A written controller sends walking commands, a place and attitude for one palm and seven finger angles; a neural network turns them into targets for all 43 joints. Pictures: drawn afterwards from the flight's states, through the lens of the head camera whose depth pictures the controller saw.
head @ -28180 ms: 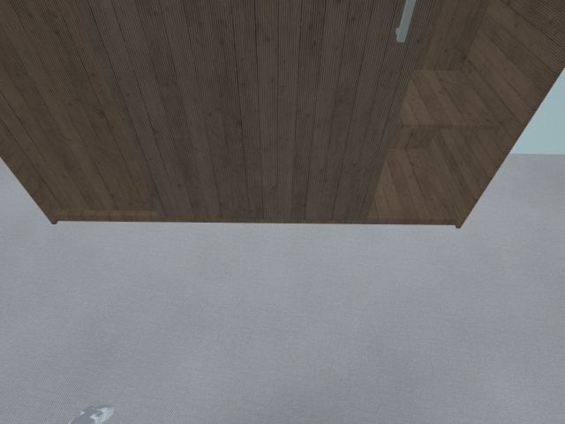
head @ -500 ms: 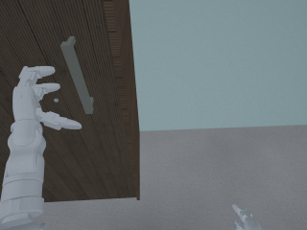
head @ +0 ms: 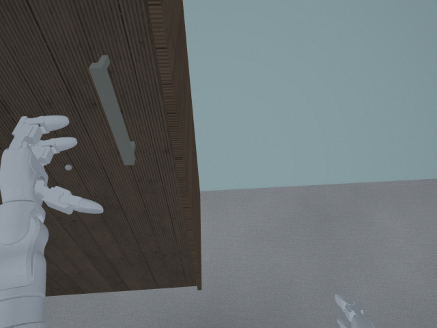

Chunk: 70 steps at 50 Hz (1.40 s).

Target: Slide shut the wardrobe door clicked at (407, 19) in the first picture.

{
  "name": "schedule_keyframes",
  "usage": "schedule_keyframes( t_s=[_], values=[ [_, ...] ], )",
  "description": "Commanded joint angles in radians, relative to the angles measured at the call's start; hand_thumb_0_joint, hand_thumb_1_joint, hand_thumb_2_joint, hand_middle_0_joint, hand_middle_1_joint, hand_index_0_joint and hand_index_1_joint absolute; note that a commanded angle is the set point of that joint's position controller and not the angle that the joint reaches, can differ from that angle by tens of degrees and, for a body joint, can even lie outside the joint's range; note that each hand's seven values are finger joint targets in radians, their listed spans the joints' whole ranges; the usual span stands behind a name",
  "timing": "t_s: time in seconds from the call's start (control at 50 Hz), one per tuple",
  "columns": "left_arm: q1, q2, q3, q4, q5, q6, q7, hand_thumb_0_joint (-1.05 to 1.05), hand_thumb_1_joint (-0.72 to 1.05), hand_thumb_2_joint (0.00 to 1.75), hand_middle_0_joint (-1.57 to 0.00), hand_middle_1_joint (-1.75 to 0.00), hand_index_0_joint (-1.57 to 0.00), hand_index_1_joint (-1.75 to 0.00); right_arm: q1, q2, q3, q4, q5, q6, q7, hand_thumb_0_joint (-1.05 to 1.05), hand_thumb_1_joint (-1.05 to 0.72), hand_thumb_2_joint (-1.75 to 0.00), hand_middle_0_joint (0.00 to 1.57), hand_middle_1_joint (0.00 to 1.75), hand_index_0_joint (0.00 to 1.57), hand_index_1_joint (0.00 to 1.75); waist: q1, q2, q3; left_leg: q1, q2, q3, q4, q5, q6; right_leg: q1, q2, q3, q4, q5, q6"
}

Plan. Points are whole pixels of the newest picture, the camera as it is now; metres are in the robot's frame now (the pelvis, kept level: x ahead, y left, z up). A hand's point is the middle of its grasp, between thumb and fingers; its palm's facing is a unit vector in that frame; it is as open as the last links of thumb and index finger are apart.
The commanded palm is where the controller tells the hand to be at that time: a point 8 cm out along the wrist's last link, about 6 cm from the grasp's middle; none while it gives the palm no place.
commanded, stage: slip the hand off the handle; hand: left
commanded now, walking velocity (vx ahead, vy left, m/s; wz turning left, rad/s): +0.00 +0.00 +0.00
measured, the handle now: (118, 115) +0.42 +0.22 +0.20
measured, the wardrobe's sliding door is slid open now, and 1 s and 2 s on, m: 0.00 0.00 0.00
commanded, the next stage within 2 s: draw the hand back to the body in 0.30 s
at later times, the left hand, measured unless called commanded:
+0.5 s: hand (43, 205) +0.23 +0.27 +0.18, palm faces +0.30 -0.95 -0.06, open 14.7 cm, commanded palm +0.18 +0.30 +0.19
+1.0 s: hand (43, 223) +0.20 +0.25 +0.18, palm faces +0.31 -0.93 -0.19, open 14.3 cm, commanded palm +0.16 +0.30 +0.19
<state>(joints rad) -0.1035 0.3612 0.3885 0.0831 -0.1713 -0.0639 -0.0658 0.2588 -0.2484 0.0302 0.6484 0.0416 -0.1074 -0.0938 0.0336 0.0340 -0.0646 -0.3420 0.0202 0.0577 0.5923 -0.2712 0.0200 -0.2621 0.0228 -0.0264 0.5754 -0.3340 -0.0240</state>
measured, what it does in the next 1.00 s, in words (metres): stands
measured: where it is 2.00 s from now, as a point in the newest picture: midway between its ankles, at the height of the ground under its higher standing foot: outside the picture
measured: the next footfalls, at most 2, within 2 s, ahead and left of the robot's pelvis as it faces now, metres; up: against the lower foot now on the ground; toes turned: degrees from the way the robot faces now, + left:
none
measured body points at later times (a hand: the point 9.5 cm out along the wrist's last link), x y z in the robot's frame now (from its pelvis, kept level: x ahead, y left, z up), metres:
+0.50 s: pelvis -0.02 +0.00 +0.00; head -0.05 -0.01 +0.45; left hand +0.21 +0.32 +0.18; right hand +0.20 -0.19 -0.07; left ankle +0.02 +0.11 -0.73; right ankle -0.02 -0.10 -0.73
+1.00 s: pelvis -0.02 +0.00 +0.01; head -0.06 -0.02 +0.45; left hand +0.18 +0.30 +0.19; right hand +0.20 -0.21 -0.05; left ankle +0.02 +0.11 -0.73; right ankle -0.02 -0.10 -0.73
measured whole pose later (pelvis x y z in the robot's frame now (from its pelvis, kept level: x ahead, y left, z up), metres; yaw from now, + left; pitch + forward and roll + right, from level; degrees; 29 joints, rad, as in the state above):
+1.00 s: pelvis -0.02 +0.00 +0.01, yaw +3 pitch -5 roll -1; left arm 0.19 0.36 0.33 -0.31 -0.24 0.18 -0.10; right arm 0.18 -0.25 0.08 0.64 0.04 -0.22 -0.11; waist 0.07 0.06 -0.03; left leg -0.23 0.01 0.01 0.54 -0.23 0.02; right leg -0.11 0.02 -0.08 0.49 -0.29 -0.03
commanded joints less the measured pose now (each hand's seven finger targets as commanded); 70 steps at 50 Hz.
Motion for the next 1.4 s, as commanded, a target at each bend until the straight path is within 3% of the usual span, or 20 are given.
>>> schedule_keyframes(
  t_s=[0.0, 0.14, 0.28, 0.4, 0.42, 0.46, 0.52, 0.6, 0.68, 0.74, 0.84, 0.9, 0.92, 0.96, 1.0, 1.06, 1.14, 1.22, 1.32, 1.38],
  values=[
    [-0.236, 0.245, 0.074, -0.303, -0.02, -0.031, 0.012, 0.0, -0.55, 0.2, -0.25, -1.15, -0.25, -1.15, -0.149, -0.116, -0.041, -0.163, 0.0, -0.067, -0.016, 0.0, -0.9, -0.9, 0.2, 0.3, 0.2, 0.3, 0.017, 0.017, -0.158, 0.179, -0.005, -0.046, -0.075, 0.202, 0.021, -0.03, 0.001, 0.003, -0.101, 0.233, 0.006],
    [-0.127, 0.177, 0.027, -0.416, -0.039, -0.02, -0.01, 0.0, -0.55, 0.2, -0.25, -1.15, -0.25, -1.15, -0.173, -0.102, -0.028, -0.167, -0.003, -0.091, -0.02, 0.0, -0.9, -0.9, 0.2, 0.3, 0.2, 0.3, 0.019, 0.029, -0.131, 0.204, -0.007, -0.069, -0.09, 0.167, 0.015, -0.047, 0.005, -0.007, -0.109, 0.192, 0.004],
    [-0.064, 0.176, 0.032, -0.443, -0.045, 0.008, -0.003, 0.0, -0.55, 0.2, -0.25, -1.15, -0.25, -1.15, -0.201, -0.093, -0.012, -0.16, -0.006, -0.104, -0.032, 0.0, -0.9, -0.9, 0.2, 0.3, 0.2, 0.3, 0.024, 0.025, -0.06, 0.18, -0.01, -0.087, -0.121, 0.053, 0.011, -0.063, 0.002, -0.006, -0.142, 0.085, 0.003],
    [-0.17, 0.16, -0.003, -0.45, -0.032, -0.002, 0.012, 0.0, -0.55, 0.2, -0.25, -1.15, -0.25, -1.15, -0.208, -0.088, -0.003, -0.142, -0.013, -0.121, -0.043, 0.0, -0.9, -0.9, 0.2, 0.3, 0.2, 0.3, 0.006, 0.045, -0.059, 0.195, -0.012, -0.096, -0.124, 0.008, 0.011, -0.073, -0.001, -0.001, -0.151, 0.052, 0.003],
    [-0.128, 0.152, -0.004, -0.34, -0.151, 0.095, -0.078, 0.0, -0.55, 0.2, -0.25, -1.15, -0.25, -1.15, -0.217, -0.113, 0.003, -0.132, 0.014, -0.125, -0.054, 0.0, -0.9, -0.9, 0.2, 0.3, 0.2, 0.3, 0.004, 0.065, -0.09, 0.199, -0.008, -0.112, -0.153, -0.02, 0.007, -0.004, -0.011, 0.001, -0.172, 0.057, 0.0],
    [-0.226, 0.216, 0.021, -0.445, -0.172, 0.165, -0.145, 0.0, -0.55, 0.2, -0.25, -1.15, -0.25, -1.15, -0.245, -0.105, 0.01, -0.152, 0.024, -0.138, -0.076, 0.0, -0.9, -0.9, 0.2, 0.3, 0.2, 0.3, 0.019, 0.074, -0.136, 0.235, -0.014, -0.107, -0.148, 0.03, 0.015, 0.039, -0.014, 0.003, -0.18, 0.094, 0.001],
    [-0.124, 0.238, 0.041, -0.428, -0.189, 0.276, -0.209, 0.0, -0.55, 0.2, -0.25, -1.15, -0.25, -1.15, -0.25, -0.104, 0.02, -0.169, 0.03, -0.153, -0.073, 0.0, -0.9, -0.9, 0.2, 0.3, 0.2, 0.3, 0.042, 0.06, -0.135, 0.241, -0.014, -0.113, -0.155, 0.103, 0.019, 0.056, -0.017, -0.011, -0.176, 0.159, -0.001],
    [-0.006, 0.259, 0.137, -0.452, -0.211, 0.323, -0.187, 0.0, -0.55, 0.2, -0.25, -1.15, -0.25, -1.15, -0.259, -0.1, 0.016, -0.181, 0.027, -0.151, -0.045, 0.0, -0.9, -0.9, 0.2, 0.3, 0.2, 0.3, 0.063, 0.003, -0.082, 0.217, -0.012, -0.11, -0.148, 0.14, 0.009, 0.046, -0.008, -0.021, -0.181, 0.168, 0.0],
    [0.01, 0.184, 0.104, -0.469, -0.221, 0.32, -0.152, 0.0, -0.55, 0.2, -0.25, -1.15, -0.25, -1.15, -0.258, -0.104, 0.01, -0.181, 0.03, -0.149, -0.028, 0.0, -0.9, -0.9, 0.2, 0.3, 0.2, 0.3, 0.042, -0.017, -0.024, 0.21, -0.008, -0.113, -0.157, 0.065, 0.006, -0.022, -0.004, -0.025, -0.186, 0.088, 0.009],
    [-0.024, 0.162, 0.05, -0.525, -0.194, 0.316, -0.137, 0.0, -0.55, 0.2, -0.25, -1.15, -0.25, -1.15, -0.25, -0.106, 0.006, -0.187, 0.031, -0.155, -0.027, 0.0, -0.9, -0.9, 0.2, 0.3, 0.2, 0.3, 0.029, 0.052, -0.024, 0.224, -0.011, -0.108, -0.16, 0.031, 0.01, -0.034, -0.008, -0.013, -0.186, 0.066, 0.01],
    [-0.033, 0.208, 0.057, -0.637, -0.163, 0.276, -0.137, 0.0, -0.48, 0.24, -0.25, -1.11, -0.25, -1.11, -0.234, -0.106, 0.004, -0.192, 0.024, -0.168, -0.035, 0.0, -0.9, -0.9, 0.2, 0.3, 0.2, 0.3, 0.026, 0.066, -0.083, 0.255, -0.013, -0.105, -0.146, 0.074, 0.016, -0.002, -0.008, -0.012, -0.182, 0.09, 0.007],
    [0.003, 0.221, 0.081, -0.628, -0.173, 0.254, -0.139, 0.0, -0.37, 0.29, -0.24, -1.04, -0.24, -1.04, -0.23, -0.103, 0.009, -0.178, 0.019, -0.176, -0.041, 0.0, -0.9, -0.9, 0.2, 0.3, 0.2, 0.3, 0.031, 0.055, -0.062, 0.25, -0.013, -0.105, -0.141, 0.074, 0.016, 0.001, -0.005, -0.013, -0.194, 0.086, 0.007],
    [-0.022, 0.321, 0.11, -0.686, -0.022, 0.142, 0.017, 0.0, -0.33, 0.31, -0.24, -1.02, -0.24, -1.02, -0.257, -0.106, -0.006, -0.176, -0.022, -0.18, -0.028, 0.0, -0.9, -0.9, 0.2, 0.3, 0.2, 0.3, 0.049, 0.081, 0.053, 0.197, -0.021, -0.097, -0.148, 0.03, 0.011, -0.037, -0.024, 0.037, -0.266, 0.045, 0.003],
    [0.159, 0.164, 0.027, -0.514, -0.008, 0.092, 0.091, 0.0, -0.26, 0.34, -0.24, -0.98, -0.24, -0.98, -0.234, -0.094, 0.0, -0.155, -0.024, -0.164, -0.016, 0.0, -0.9, -0.9, 0.2, 0.3, 0.2, 0.3, 0.028, -0.009, 0.125, 0.176, -0.01, -0.101, -0.152, -0.022, 0.004, -0.06, -0.038, 0.022, -0.267, -0.009, 0.0],
    [0.2, 0.172, 0.03, -0.525, 0.013, 0.044, 0.119, 0.0, -0.19, 0.37, -0.24, -0.94, -0.24, -0.94, -0.225, -0.096, -0.013, -0.151, -0.028, -0.143, -0.009, 0.0, -0.9, -0.9, 0.2, 0.3, 0.2, 0.3, 0.034, -0.026, 0.076, 0.209, -0.005, -0.086, -0.16, 0.005, 0.011, -0.015, -0.041, 0.029, -0.276, 0.012, 0.002],
    [0.219, 0.167, 0.015, -0.573, 0.036, -0.016, 0.142, 0.0, -0.08, 0.43, -0.23, -0.87, -0.23, -0.87, -0.22, -0.094, -0.018, -0.155, -0.034, -0.129, -0.004, 0.0, -0.9, -0.9, 0.2, 0.3, 0.2, 0.3, 0.035, 0.044, -0.003, 0.257, -0.005, -0.072, -0.173, 0.044, 0.015, 0.043, -0.048, 0.034, -0.26, 0.058, 0.003],
    [0.243, 0.195, 0.035, -0.616, 0.056, -0.057, 0.167, 0.0, 0.07, 0.5, -0.23, -0.79, -0.23, -0.79, -0.22, -0.1, -0.028, -0.151, -0.043, -0.123, -0.006, 0.0, -0.9, -0.9, 0.2, 0.3, 0.2, 0.3, 0.039, 0.011, -0.049, 0.296, -0.003, -0.063, -0.182, 0.124, 0.024, 0.089, -0.045, 0.034, -0.263, 0.151, 0.007],
    [0.27, 0.192, 0.033, -0.643, 0.074, -0.078, 0.18, 0.0, 0.21, 0.57, -0.22, -0.7, -0.22, -0.7, -0.218, -0.097, -0.031, -0.142, -0.047, -0.118, -0.006, 0.0, -0.9, -0.9, 0.2, 0.3, 0.2, 0.3, 0.04, 0.043, -0.042, 0.317, -0.003, -0.065, -0.194, 0.188, 0.02, 0.113, -0.041, 0.024, -0.255, 0.219, 0.003],
    [0.371, 0.179, 0.044, -0.598, 0.075, -0.074, 0.177, 0.0, 0.39, 0.65, -0.22, -0.6, -0.22, -0.6, -0.211, -0.096, -0.037, -0.142, -0.049, -0.095, -0.001, 0.0, -0.9, -0.9, 0.2, 0.3, 0.2, 0.3, 0.046, -0.025, 0.008, 0.307, 0.003, -0.063, -0.205, 0.248, 0.02, 0.126, -0.035, 0.013, -0.25, 0.279, 0.005],
    [0.41, 0.171, 0.046, -0.609, 0.074, -0.073, 0.169, 0.0, 0.5, 0.71, -0.21, -0.53, -0.21, -0.53, -0.21, -0.094, -0.04, -0.152, -0.047, -0.076, 0.005, 0.0, -0.9, -0.9, 0.2, 0.3, 0.2, 0.3, 0.05, -0.002, 0.005, 0.313, 0.004, -0.056, -0.203, 0.291, 0.019, 0.138, -0.034, 0.015, -0.242, 0.322, 0.004]
  ],
)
